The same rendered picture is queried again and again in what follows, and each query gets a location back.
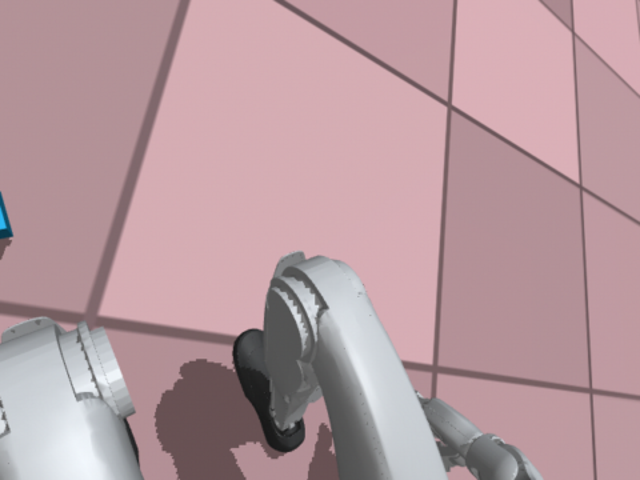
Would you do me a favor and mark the right robot foot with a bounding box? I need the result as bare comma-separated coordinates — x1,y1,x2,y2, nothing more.
233,329,305,452

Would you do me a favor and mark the carton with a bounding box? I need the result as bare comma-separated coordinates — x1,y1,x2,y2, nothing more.
0,191,13,239

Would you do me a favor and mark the left robot foot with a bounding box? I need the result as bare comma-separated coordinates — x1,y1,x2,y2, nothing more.
124,418,140,468

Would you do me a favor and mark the right robot arm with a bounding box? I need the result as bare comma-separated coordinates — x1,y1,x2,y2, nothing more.
465,433,543,480

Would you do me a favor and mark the right robot hand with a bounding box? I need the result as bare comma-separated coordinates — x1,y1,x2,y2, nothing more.
415,390,484,472

